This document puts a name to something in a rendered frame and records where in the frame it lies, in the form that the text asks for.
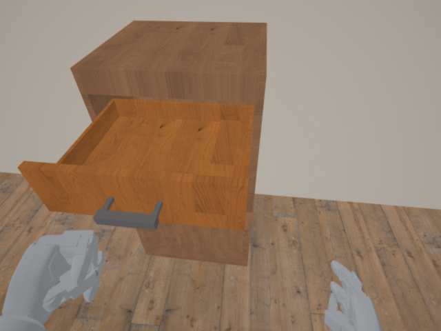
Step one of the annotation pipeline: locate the right robot hand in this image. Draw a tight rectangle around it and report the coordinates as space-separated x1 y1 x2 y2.
325 260 382 331

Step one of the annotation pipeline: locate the robot left forearm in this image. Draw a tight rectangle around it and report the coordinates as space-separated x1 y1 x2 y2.
0 314 46 331

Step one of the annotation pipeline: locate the cabinet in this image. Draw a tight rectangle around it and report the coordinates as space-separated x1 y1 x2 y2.
70 21 267 266

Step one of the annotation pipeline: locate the handle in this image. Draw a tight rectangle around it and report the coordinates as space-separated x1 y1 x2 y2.
93 197 163 230

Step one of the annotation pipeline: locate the left robot hand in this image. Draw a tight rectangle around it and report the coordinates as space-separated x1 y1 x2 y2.
2 230 105 325

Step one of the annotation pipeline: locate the drawer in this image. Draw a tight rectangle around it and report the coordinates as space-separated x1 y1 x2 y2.
18 99 254 230

